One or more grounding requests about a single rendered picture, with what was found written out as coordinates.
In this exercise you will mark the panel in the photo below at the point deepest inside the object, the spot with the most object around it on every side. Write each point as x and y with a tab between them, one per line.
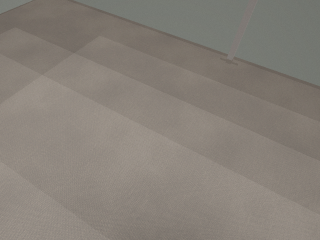
241	29

